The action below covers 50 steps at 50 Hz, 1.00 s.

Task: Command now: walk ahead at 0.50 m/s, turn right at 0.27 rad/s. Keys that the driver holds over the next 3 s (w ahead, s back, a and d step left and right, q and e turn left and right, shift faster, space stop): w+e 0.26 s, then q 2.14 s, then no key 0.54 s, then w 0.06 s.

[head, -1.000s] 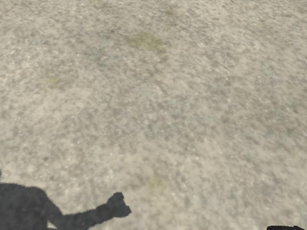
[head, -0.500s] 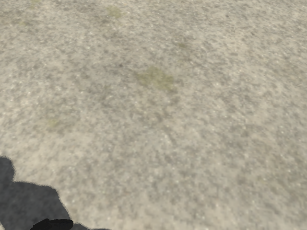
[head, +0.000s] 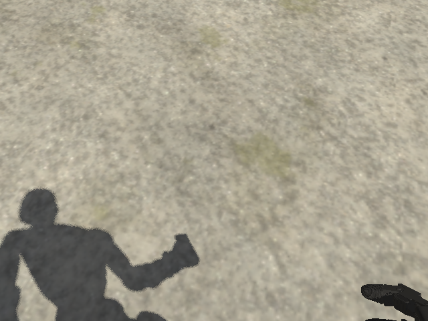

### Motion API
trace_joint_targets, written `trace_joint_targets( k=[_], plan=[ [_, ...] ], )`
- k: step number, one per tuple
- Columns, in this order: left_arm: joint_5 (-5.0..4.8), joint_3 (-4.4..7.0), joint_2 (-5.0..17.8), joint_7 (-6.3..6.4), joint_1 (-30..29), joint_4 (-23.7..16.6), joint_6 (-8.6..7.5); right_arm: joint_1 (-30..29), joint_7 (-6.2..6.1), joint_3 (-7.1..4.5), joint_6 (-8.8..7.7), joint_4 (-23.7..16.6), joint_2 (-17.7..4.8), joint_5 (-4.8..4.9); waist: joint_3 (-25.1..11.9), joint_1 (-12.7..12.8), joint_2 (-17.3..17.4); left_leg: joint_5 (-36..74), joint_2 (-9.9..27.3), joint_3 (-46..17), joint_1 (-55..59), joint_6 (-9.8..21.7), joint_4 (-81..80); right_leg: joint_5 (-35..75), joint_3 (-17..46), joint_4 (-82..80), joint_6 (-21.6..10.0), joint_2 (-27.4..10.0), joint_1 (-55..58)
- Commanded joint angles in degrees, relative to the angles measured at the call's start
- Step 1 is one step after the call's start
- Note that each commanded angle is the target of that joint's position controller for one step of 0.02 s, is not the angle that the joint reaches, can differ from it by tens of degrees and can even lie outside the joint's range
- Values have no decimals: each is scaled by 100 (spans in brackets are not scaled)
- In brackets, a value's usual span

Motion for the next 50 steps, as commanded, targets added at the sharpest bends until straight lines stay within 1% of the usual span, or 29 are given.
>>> trace_joint_targets(
  k=[1, 2, 3, 4, 6, 7, 9, 12, 15, 17, 20, 22, 23, 24, 25, 26, 27, 28, 29, 31, 34, 39, 43, 44, 45, 46, 47, 48, 50],
  plan=[
    [104, 95, 681, 42, -337, -429, -30, 1894, -109, -499, -110, 83, -1311, -117, -1350, -1335, -230, 57, 638, -568, 3237, 546, 180, 3117, 482, 2413, -483, -879, -1424],
    [98, -102, 13, 23, 423, -540, -135, 2364, -139, -617, -37, 192, -1816, -172, -2251, -1110, 1240, -602, 2131, -2914, 5361, 1374, -74, 83, 11, 4528, -62, 3, -3626],
    [-35, -12, 443, 0, 331, -438, -211, 2471, -139, -504, 6, 218, -1313, -113, -2459, -1266, 1276, -1548, 2255, -3886, 5247, 1513, -681, -1136, 629, 5375, -34, -85, -4269],
    [-152, 120, 849, -6, -163, -571, -224, 2073, -159, -400, 12, 201, -1021, -78, -1448, -1250, 859, -1797, 2054, -3027, 4498, 1241, -847, -761, 627, 5649, -55, -373, -4678],
    [-61, 149, 744, 23, -658, -679, -167, 1364, -150, -291, -6, 211, -680, -86, -502, -943, 449, -1274, 1602, -1809, 3011, 989, -1264, 53, 431, 5250, -30, -774, -4433],
    [-36, 179, 655, 31, -570, -652, -86, 1138, -138, -255, -52, 230, -551, -118, -297, -745, 545, -969, 1427, -1349, 2502, 907, -1492, 306, 478, 5032, -14, -921, -4110],
    [-48, 150, 377, 26, -445, -651, 65, 931, -126, -287, -126, 310, -559, -126, -120, -552, 510, -489, 1367, -799, 1982, 933, -1819, 540, 434, 4867, 46, -992, -3796],
    [1, 158, 294, 27, -716, -836, 166, 945, -169, -365, -177, 469, -740, -154, 54, -496, 280, 98, 1384, -155, 1951, 992, -2006, 1165, 492, 4351, 135, -1034, -4096],
    [85, 86, 121, -53, -1169, -970, 94, 1071, -211, -374, -126, 657, -826, -139, 216, -591, 100, 1046, 1089, 510, 1819, 911, -1940, 2028, 295, 3016, 111, -860, -3721],
    [161, 10, -10, -125, -1618, -1106, 18, 1253, -234, -370, -53, 817, -908, -54, 240, -713, 90, 1779, 983, 662, 1811, 889, -1761, 2393, -71, 2199, 89, -674, -3296],
    [173, 49, 195, -188, -1869, -1203, -37, 1486, -225, -410, 62, 1042, -1133, 88, 55, -729, 261, 2134, 1138, 358, 2403, 784, -1264, 2359, -63, 1556, -9, -501, -3040],
    [211, 137, 438, -172, -1560, -1104, -65, 1348, -236, -431, 131, 1114, -1215, 144, -167, -438, 312, 2091, 1109, 183, 2622, 570, -668, 2411, -64, 1031, -143, -365, -2495],
    [259, 229, 643, -125, -1103, -925, -82, 1350, -240, -399, 146, 1140, -1115, 134, -440, -227, 232, 2165, 872, 209, 2508, 399, -88, 2922, -166, 737, -258, -257, -1703],
    [314, 353, 1094, -51, -656, -830, -96, 1565, -236, -311, 119, 1127, -871, 10, -944, -140, -176, 1113, 454, 428, 1975, 78, 842, 5290, 200, 943, -450, -821, -563],
    [490, 371, 1374, 39, -406, -866, -22, 2226, -206, -113, 92, 1116, -294, -93, -1863, -289, -1330, -2144, -185, 519, 203, -373, 2775, 7147, 1706, 1394, -1425, -2400, 1490],
    [352, 291, 1107, 47, -438, -952, 55, 2358, -219, -124, 138, 1202, -418, 23, -2622, -195, -1578, -4212, -337, -225, -42, -490, 3939, 7119, 2286, 1225, -1861, -2835, 1487],
    [254, 263, 980, 38, -685, -1014, 111, 2035, -230, -287, 212, 1133, -924, 167, -2253, -144, -1174, -4141, -152, -398, -335, -469, 4399, 6116, 1795, 972, -1731, -2555, 936],
    [203, 226, 838, 54, -1037, -1031, 125, 1713, -287, -307, 300, 1044, -895, 193, -1698, -280, -926, -3823, 44, -247, -695, -433, 4395, 4909, 1462, 741, -1518, -2325, 407],
    [186, 174, 644, 66, -1368, -1016, 122, 1593, -362, -327, 430, 1051, -829, 131, -1169, -414, -761, -3460, 192, -187, -682, -484, 4158, 3879, 1170, 408, -1371, -2129, -338],
    [279, 173, 559, 90, -1874, -999, 128, 1730, -464, -353, 713, 1044, -694, 63, -720, -727, -973, -2840, 253, -38, 38, -562, 3857, 2509, 703, -167, -1240, -1922, -1632],
    [307, 221, 619, 160, -2148, -947, 104, 1687, -490, -376, 848, 889, -579, 13, -604, -831, -978, -2352, 282, 94, 388, -504, 3295, 1982, 256, -468, -1296, -1961, -2090],
    [195, 294, 812, 267, -2215, -778, 207, 1257, -311, -390, 876, 615, -670, -5, -708, -732, -920, -1819, 301, 281, 874, -290, 2120, 1788, -142, -417, -1181, -2140, -1810],
    [15, 316, 811, 252, -2215, -615, 347, 1555, -194, -485, 899, 667, -758, -48, -610, -942, -660, -1244, -8, 577, 1701, 131, 608, 1072, -518, 357, -642, -1928, -1805],
    [8, 286, 600, 227, -1945, -478, 399, 1700, -219, -554, 887, 686, -949, -91, -382, -933, -52, -739, 143, 46, 1955, 396, -174, 489, -867, 1219, -216, -1549, -2179],
    [216, 215, 286, 184, -1781, -547, 435, 1691, -338, -673, 868, 524, -1584, -80, -156, -672, 1711, 854, 1537, -1983, 2394, 1021, -792, -1112, -1435, 3099, 434, -701, -3535],
    [237, 265, 429, 240, -2381, -851, 407, 1596, -296, -671, 739, 357, -1863, -261, -183, -866, 1649, 633, 2004, -2936, 1837, 1873, -1133, -1721, -409, 4188, 497, -138, -4075],
    [166, 317, 583, 275, -2580, -885, 410, 1405, -261, -649, 586, 340, -1703, -302, -198, -849, 1061, 35, 1727, -2566, 1770, 1724, -1242, -1263, 15, 4613, 388, -239, -4169],
    [120, 364, 650, 305, -2435, -811, 410, 1102, -284, -623, 488, 306, -1567, -197, -169, -658, 837, -266, 1434, -2138, 1819, 1352, -1193, -655, 156, 4626, 296, -330, -4228],
    [205, 429, 712, 378, -2209, -606, 401, 715, -349, -509, 474, 205, -1203, -20, -312, -529, 614, -98, 1151, -1731, 1881, 978, -1026, -31, 225, 4615, 320, -375, -4100]
  ],
)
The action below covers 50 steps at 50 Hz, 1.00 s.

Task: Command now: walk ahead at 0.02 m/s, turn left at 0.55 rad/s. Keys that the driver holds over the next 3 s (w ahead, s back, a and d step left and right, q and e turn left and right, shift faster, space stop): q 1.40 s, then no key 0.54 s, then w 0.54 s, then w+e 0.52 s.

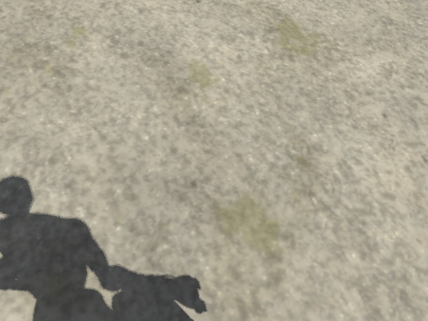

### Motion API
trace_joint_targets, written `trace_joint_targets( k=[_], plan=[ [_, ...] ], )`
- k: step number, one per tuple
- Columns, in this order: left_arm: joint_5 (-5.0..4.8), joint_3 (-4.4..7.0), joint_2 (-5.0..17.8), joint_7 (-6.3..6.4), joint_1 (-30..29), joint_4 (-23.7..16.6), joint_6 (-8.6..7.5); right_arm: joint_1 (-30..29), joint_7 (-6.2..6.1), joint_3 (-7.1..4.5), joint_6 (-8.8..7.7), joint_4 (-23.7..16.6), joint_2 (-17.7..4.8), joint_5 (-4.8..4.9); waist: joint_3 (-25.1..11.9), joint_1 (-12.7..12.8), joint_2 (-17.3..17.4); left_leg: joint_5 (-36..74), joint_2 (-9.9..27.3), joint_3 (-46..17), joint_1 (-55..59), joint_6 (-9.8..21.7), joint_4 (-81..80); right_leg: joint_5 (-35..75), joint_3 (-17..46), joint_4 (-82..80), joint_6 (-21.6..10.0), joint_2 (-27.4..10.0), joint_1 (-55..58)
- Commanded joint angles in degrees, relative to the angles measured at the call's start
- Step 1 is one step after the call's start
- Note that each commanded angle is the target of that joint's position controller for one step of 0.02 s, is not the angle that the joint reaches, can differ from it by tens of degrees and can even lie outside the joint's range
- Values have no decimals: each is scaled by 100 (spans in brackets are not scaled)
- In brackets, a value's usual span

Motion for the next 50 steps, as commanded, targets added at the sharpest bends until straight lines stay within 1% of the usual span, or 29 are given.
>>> trace_joint_targets(
  k=[1, 3, 6, 9, 12, 15, 17, 18, 19, 20, 21, 22, 23, 24, 27, 30, 32, 35, 37, 38, 39, 40, 41, 42, 43, 44, 45, 47, 50],
  plan=[
    [39, 199, 599, 70, -140, -303, -101, -411, -109, -173, -171, -495, -894, 92, -576, 191, 939, 1563, 1243, -1741, 860, 848, -1420, 475, 483, 679, 25, 20, -713],
    [-22, 183, 492, 49, -117, -302, -153, -242, -153, -158, -168, -485, -859, 77, -754, 154, 860, 1930, 1174, -1700, 1183, 890, -1325, 686, 529, 447, 74, 98, -688],
    [-49, 128, 369, 27, -273, -351, -190, -108, -199, -203, -129, -478, -976, 117, -727, 42, 911, 1759, 1117, -1858, 1460, 916, -1256, 761, 605, -475, 183, 154, -654],
    [-64, 99, 381, -37, -334, -358, -217, -182, -202, -246, -75, -531, -1087, 110, -647, -20, 1021, 1383, 1047, -2070, 1234, 976, -1240, 725, 637, -1195, 256, 225, -208],
    [-92, 97, 466, -99, -245, -343, -271, -318, -156, -265, -26, -595, -1131, 100, -654, -32, 1068, 1604, 1020, -2373, 1010, 1041, -1149, 561, 656, -1641, 244, 310, 285],
    [-116, 100, 543, -177, -38, -313, -354, -492, -134, -253, 26, -671, -1114, 131, -744, 32, 1110, 2168, 953, -2717, 1085, 987, -927, 519, 673, -2251, 157, 379, 701],
    [-116, 117, 573, -238, 337, -214, -408, -707, -158, -227, 81, -745, -1081, 194, -803, 283, 1069, 2254, 725, -2746, 988, 755, -661, 1214, 576, -3325, 36, 381, 1360],
    [-91, 157, 693, -250, 552, -144, -416, -723, -182, -197, 107, -785, -996, 216, -836, 360, 936, 1760, 497, -2613, 676, 507, -445, 1923, 633, -3880, -80, 141, 1946],
    [5, 231, 1058, -220, 660, -152, -382, -490, -181, -121, 113, -808, -704, 170, -1019, 201, 7, 278, -15, -2015, -46, 190, 516, 2509, 1515, -4004, -455, -909, 2715],
    [142, 276, 1431, -187, 465, -184, -312, -214, -165, -125, 66, -913, -607, 205, -751, -115, -1402, -2131, -1003, -994, -1361, -140, 1473, 3802, 2837, -4055, -1422, -1912, 2911],
    [195, 201, 1117, -175, 328, -318, -325, -179, -136, -262, 10, -847, -1144, 104, -727, -3, -1098, -2316, -541, -974, -1509, -386, 2823, 3921, 3024, -4059, -1936, -2381, 2575],
    [147, 109, 801, -140, 35, -434, -329, -124, -110, -369, 23, -732, -1375, 153, -627, -91, -690, -1890, -395, -964, -1464, -464, 3316, 3721, 2397, -3978, -1769, -2022, 2422],
    [71, 71, 665, -119, -189, -474, -312, -56, -122, -378, 85, -617, -1268, 160, -484, -160, -534, -1526, -334, -868, -1498, -562, 3517, 3338, 1818, -3922, -1467, -1591, 2357],
    [-6, 42, 601, -95, -209, -495, -302, -67, -132, -354, 141, -599, -1142, 140, -399, -90, -545, -1214, -307, -827, -1664, -651, 3704, 3160, 1533, -3918, -1343, -1416, 2416],
    [12, 27, 693, -19, 113, -405, -222, -425, -72, -230, 169, -829, -798, 222, -282, 155, -690, -811, -175, -416, -1787, -814, 3310, 3401, 938, -4017, -1430, -1238, 2592],
    [30, 77, 892, 10, 352, -372, -158, -709, -27, -146, 147, -1047, -690, 201, -445, 376, -754, -779, 93, -231, -1657, -894, 2444, 3516, 788, -4013, -1539, -1439, 3050],
    [11, 123, 1049, -30, 277, -412, -129, -731, 29, -94, 144, -1127, -635, 179, -498, 390, -801, -763, 201, -33, -1173, -843, 1875, 3598, 557, -4015, -1520, -1503, 2886],
    [-48, 168, 1183, -120, 228, -438, -113, -617, 104, -116, 182, -1155, -729, 181, -491, 345, -844, -660, 156, 272, -545, -693, 1176, 3632, 310, -3910, -1439, -1574, 2648],
    [-140, 185, 1230, -163, 198, -427, -124, -474, 160, -154, 226, -1152, -764, 183, -473, 232, -820, -390, 114, 369, -195, -505, 518, 3489, 232, -3666, -1285, -1645, 2612],
    [-201, 183, 1213, -172, 127, -421, -125, -275, 182, -180, 238, -1091, -759, 180, -488, 78, -758, 51, 35, 471, 187, -353, -79, 3332, 95, -3388, -1109, -1599, 2478],
    [-225, 149, 1055, -192, 301, -336, -142, -43, 157, -244, 239, -1004, -852, 170, -558, -7, -533, 591, -77, 413, 796, -150, -627, 2906, -132, -2903, -807, -1440, 2163],
    [-88, 81, 777, -233, 624, -261, -161, 252, 80, -388, 223, -965, -1263, 185, -736, -16, 481, 2190, 427, -492, 1825, 168, -962, 1763, -617, -1726, -317, -1019, 1260],
    [234, -74, 374, -261, 499, -559, -176, 263, -9, -470, 188, -1150, -1900, 126, -791, 166, 2184, 4549, 1966, -2642, 2481, 1128, -774, -1432, -738, 25, 210, -160, -453],
    [91, 10, 659, -204, -55, -740, -202, 438, 93, -389, 19, -1193, -1651, -71, -1285, -337, 1513, 3939, 2277, -3054, 2044, 1896, -1040, -1587, 250, 984, 202, 55, -641],
    [-64, 65, 821, -172, -189, -769, -185, 188, 123, -338, -107, -1157, -1485, -66, -953, -199, 1111, 3246, 1933, -2542, 1838, 1670, -1171, -1126, 419, 1235, 105, -80, -757],
    [-87, 94, 854, -135, -85, -711, -168, -132, 90, -312, -164, -1136, -1338, 35, -700, -27, 935, 2555, 1580, -2139, 1617, 1302, -1201, -575, 476, 1065, 29, -189, -789],
    [-37, 121, 895, -89, -27, -627, -146, -358, 52, -250, -163, -1173, -1172, 107, -596, 50, 802, 2218, 1393, -1970, 1455, 1073, -1213, -219, 528, 875, 22, -248, -738],
    [7, 136, 877, -88, 146, -609, -142, -517, -24, -187, -131, -1239, -1116, 89, -640, 198, 904, 2292, 1163, -1782, 1089, 1015, -1282, 306, 488, 813, 86, -86, -317],
    [-24, 96, 725, -103, 198, -653, -158, -451, -78, -178, -124, -1260, -1097, 84, -694, 176, 906, 2044, 1033, -1800, 1173, 1033, -1284, 575, 508, 91, 181, 44, -226]
  ],
)
Over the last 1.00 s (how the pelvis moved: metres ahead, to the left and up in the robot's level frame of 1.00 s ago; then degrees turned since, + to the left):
0.29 0.00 0.01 9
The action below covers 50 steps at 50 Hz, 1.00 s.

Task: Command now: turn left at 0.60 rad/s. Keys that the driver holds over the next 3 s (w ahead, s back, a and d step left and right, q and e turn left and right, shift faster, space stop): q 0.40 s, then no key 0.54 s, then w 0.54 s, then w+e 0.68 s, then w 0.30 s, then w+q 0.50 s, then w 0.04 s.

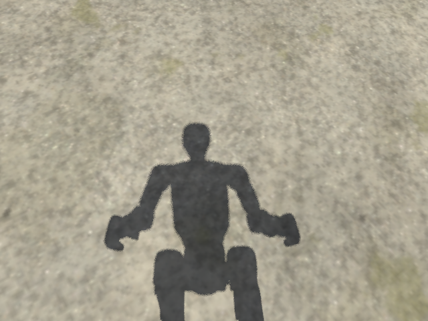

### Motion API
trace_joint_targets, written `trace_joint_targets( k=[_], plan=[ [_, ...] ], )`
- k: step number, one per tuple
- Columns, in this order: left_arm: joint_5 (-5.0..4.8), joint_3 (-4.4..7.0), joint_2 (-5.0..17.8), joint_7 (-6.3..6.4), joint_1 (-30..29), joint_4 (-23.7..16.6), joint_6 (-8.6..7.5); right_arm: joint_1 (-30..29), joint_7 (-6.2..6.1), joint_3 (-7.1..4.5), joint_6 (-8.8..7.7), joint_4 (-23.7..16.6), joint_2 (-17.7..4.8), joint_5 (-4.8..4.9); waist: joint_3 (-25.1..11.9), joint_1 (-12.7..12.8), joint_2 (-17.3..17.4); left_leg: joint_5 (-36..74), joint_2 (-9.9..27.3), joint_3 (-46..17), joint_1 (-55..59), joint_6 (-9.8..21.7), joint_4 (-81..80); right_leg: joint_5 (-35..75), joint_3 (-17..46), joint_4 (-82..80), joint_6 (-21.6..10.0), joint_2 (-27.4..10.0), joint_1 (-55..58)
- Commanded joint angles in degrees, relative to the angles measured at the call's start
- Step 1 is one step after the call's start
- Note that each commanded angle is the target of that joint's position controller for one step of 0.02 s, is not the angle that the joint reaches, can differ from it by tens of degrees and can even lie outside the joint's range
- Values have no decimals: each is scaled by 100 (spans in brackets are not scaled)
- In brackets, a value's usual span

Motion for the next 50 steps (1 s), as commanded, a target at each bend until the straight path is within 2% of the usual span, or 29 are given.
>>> trace_joint_targets(
  k=[1, 6, 10, 12, 13, 14, 15, 16, 17, 18, 19, 20, 23, 27, 30, 32, 33, 34, 35, 36, 37, 39, 41, 43, 44, 46, 47, 48, 50],
  plan=[
    [-2, 87, 405, 17, -49, -402, -76, -140, -88, -265, -79, -425, -988, 15, -877, 18, 946, 1567, 1307, -1501, 945, 1026, -693, 282, 240, -598, 89, 17, -260],
    [-15, 53, 373, -43, -161, -529, -129, -147, -84, -304, -5, -453, -1110, 7, -761, -93, 1059, 843, 1216, -1966, 615, 1050, -599, 214, 345, -1656, 120, 178, 219],
    [-57, 68, 423, -122, -54, -602, -229, -266, -34, -300, 58, -504, -1113, 39, -838, -86, 1127, 1256, 1150, -2449, 620, 999, -356, 104, 367, -2343, 16, 312, 669],
    [-63, 82, 418, -170, 176, -586, -281, -401, -40, -285, 98, -543, -1079, 89, -920, 58, 1132, 1491, 1016, -2594, 640, 860, -133, 449, 333, -3118, -84, 337, 1101],
    [-50, 100, 421, -183, 384, -533, -303, -495, -59, -268, 124, -568, -1038, 132, -944, 205, 1096, 1371, 854, -2535, 502, 683, 32, 1074, 254, -3832, -164, 299, 1542],
    [6, 162, 637, -164, 546, -515, -306, -372, -79, -226, 129, -572, -885, 134, -1043, 188, 801, 640, 596, -2305, 87, 391, 393, 1696, 588, -4176, -358, -221, 2181],
    [79, 210, 978, -114, 502, -601, -255, 49, -66, -138, 127, -513, -526, 41, -1171, -112, -559, -1382, -137, -1338, -624, 19, 1699, 2709, 1689, -4334, -836, -1449, 2775],
    [241, 222, 1117, -139, 478, -583, -238, -3, -81, -269, 81, -660, -902, 100, -815, -113, -1449, -2766, -605, -591, -1615, -272, 2800, 3232, 2828, -4470, -1824, -2206, 2399],
    [180, 135, 798, -120, 242, -736, -257, 148, -93, -394, 67, -529, -1288, 34, -724, -138, -840, -2468, -172, -664, -1693, -464, 3742, 3069, 2547, -4440, -1983, -2226, 2274],
    [125, 61, 535, -82, 11, -785, -250, 170, -83, -448, 98, -410, -1332, 77, -615, -199, -582, -2068, -93, -594, -1713, -555, 4066, 2838, 1931, -4363, -1738, -1846, 2178],
    [74, 33, 461, -51, -107, -840, -232, 257, -104, -433, 168, -286, -1161, 92, -560, -221, -450, -1772, -45, -507, -1764, -666, 4273, 2516, 1462, -4326, -1525, -1517, 2214],
    [15, 15, 436, -19, -115, -839, -219, 232, -97, -398, 211, -298, -1030, 90, -467, -148, -477, -1520, -5, -454, -1942, -764, 4449, 2641, 1246, -4311, -1523, -1449, 2291],
    [53, 9, 490, 32, 280, -754, -140, -124, -70, -257, 190, -475, -649, 128, -544, 113, -628, -1355, 34, -139, -1853, -891, 3838, 3065, 794, -4329, -1658, -1262, 2566],
    [1, 78, 713, -30, 289, -745, -69, -292, -30, -103, 154, -575, -425, 31, -790, 226, -765, -1495, 265, 152, -1041, -868, 2346, 3438, 573, -4211, -1723, -1391, 2661],
    [-93, 83, 794, -104, 344, -667, -37, -139, 5, -105, 158, -490, -507, 52, -810, 213, -865, -1138, 204, 424, -334, -762, 1233, 3498, 559, -4075, -1684, -1429, 2496],
    [-184, 19, 696, -118, 293, -603, -36, 254, 34, -115, 150, -286, -480, 32, -780, -37, -730, 75, 100, 597, 534, -507, -303, 3185, 433, -3785, -1422, -1299, 2177],
    [-171, -55, 516, -138, 605, -465, -87, 277, 17, -134, 153, -286, -617, 15, -803, -28, -489, 750, 258, 312, 1176, -334, -799, 2656, 318, -3641, -1043, -1157, 1792],
    [73, -185, 179, -187, 785, -490, -157, 379, -44, -183, 162, -346, -978, -18, -1156, 122, 536, 2295, 1231, -856, 1982, -74, -700, 1317, -109, -2867, -505, -728, 1217],
    [150, -266, -58, -196, 764, -616, -202, -24, -39, -135, 148, -407, -1034, -150, -1081, 328, 1557, 2628, 1981, -1517, 1436, 754, -483, -407, -367, -2751, -126, -290, 879],
    [104, -201, 271, -135, 359, -629, -165, -157, 17, -56, 64, -438, -648, -188, -958, 18, 1189, 1799, 1845, -1480, 1074, 1049, -611, -711, -181, -2443, 22, -337, 1000],
    [44, -174, 332, -126, 238, -643, -148, -225, 42, 9, -13, -340, -496, -220, -821, 46, 1194, 1411, 1644, -1330, 986, 936, -675, -570, -126, -2387, 22, -326, 961],
    [53, -152, 357, -74, 294, -536, -80, -382, 41, 9, -121, -265, -555, -158, -642, 23, 1339, 1421, 1478, -1179, 949, 762, -669, -366, -8, -2385, 77, -336, 899],
    [37, -165, 306, -88, 510, -439, -64, -443, 27, 53, -159, -169, -479, -143, -684, 118, 1199, 2044, 1429, -1019, 793, 766, -557, -268, 11, -2339, 118, -336, 1173],
    [25, -202, 196, -113, 672, -326, -83, -569, 32, 93, -147, -104, -368, -106, -753, 207, 1000, 2081, 1272, -813, 709, 671, -417, 398, -79, -2931, 100, -308, 1564],
    [57, -224, 174, -121, 703, -291, -97, -557, 42, 105, -135, -43, -337, -83, -754, 250, 872, 1776, 1147, -708, 605, 528, -381, 1231, -86, -3457, 69, -312, 1882],
    [98, -210, 438, -117, 645, -332, -93, -296, 69, 104, -132, 100, -331, -139, -652, 61, 469, 375, 764, -561, 409, 187, -362, 2363, 83, -3767, -73, -503, 2210],
    [32, -135, 683, -121, 595, -227, -98, -178, 69, 86, -104, 106, -355, -139, -439, -99, 17, 58, 572, -394, 382, 77, -468, 1831, -15, -3586, -223, -425, 1897],
    [23, -180, 431, -135, 612, -224, -110, -299, 45, 95, -80, 167, -410, -147, -461, 74, 161, -546, 504, -344, 487, 37, -409, 1123, -115, -3654, -285, -300, 1801],
    [11, -202, 314, -98, 627, -149, -155, -326, -6, 20, -31, 156, -550, -52, -295, -10, 313, -2039, 574, -533, 380, 256, -490, -39, -360, -3376, -324, -45, 1408]
  ],
)
Over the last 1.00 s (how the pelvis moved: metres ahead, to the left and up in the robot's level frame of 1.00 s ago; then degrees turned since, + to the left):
0.00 0.02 0.01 35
